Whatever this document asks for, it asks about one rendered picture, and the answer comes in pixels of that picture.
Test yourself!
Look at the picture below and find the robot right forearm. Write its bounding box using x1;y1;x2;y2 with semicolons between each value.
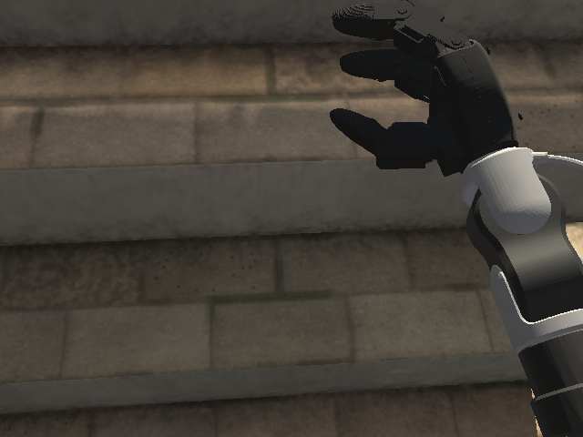
458;147;583;437

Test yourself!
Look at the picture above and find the robot right hand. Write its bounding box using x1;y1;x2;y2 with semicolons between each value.
330;0;523;177

